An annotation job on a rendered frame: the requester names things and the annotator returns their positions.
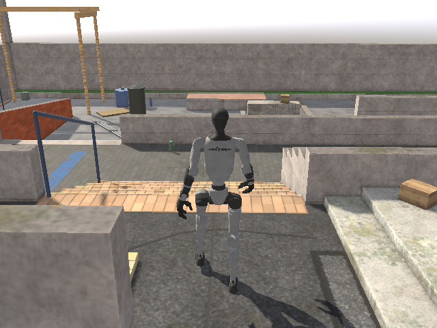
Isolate right robot hand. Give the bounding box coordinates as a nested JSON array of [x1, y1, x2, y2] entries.
[[238, 182, 254, 193]]

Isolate left robot hand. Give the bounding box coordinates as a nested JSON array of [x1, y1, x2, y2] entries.
[[176, 199, 193, 219]]

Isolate robot right forearm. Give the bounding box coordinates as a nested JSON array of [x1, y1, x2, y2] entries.
[[244, 164, 254, 185]]

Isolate robot left upper arm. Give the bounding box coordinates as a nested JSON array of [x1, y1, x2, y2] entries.
[[188, 137, 206, 176]]

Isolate robot right upper arm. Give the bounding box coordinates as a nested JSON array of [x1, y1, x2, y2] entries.
[[234, 137, 252, 174]]

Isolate robot foot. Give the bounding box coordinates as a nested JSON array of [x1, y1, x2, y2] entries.
[[227, 275, 238, 294], [195, 251, 205, 267]]

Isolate robot left forearm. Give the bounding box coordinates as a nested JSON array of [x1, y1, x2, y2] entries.
[[179, 165, 194, 201]]

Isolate robot left foot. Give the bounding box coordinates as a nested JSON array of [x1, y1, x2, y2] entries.
[[195, 251, 205, 267]]

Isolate robot right foot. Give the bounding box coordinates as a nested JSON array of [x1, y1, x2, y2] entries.
[[227, 275, 238, 294]]

